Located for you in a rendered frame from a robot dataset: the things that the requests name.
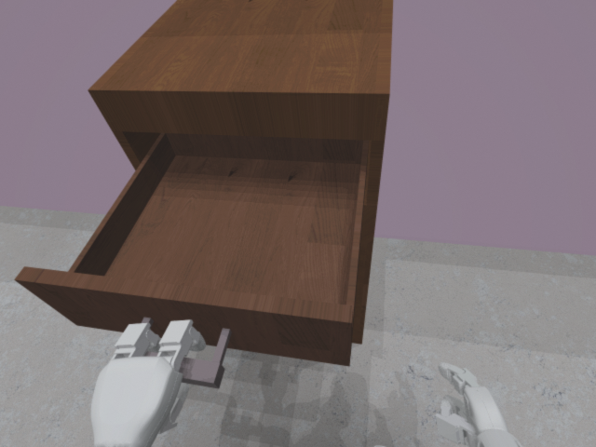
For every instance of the left robot hand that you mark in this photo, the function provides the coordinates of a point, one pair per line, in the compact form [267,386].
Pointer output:
[137,397]

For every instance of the handle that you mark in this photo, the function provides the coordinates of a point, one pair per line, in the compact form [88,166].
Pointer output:
[202,372]

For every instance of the cabinet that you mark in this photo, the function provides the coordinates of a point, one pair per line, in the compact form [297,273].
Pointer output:
[317,69]

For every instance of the drawer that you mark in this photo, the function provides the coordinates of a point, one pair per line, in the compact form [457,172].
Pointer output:
[259,235]

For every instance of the right robot hand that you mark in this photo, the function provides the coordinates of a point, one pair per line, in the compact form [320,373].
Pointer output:
[462,421]

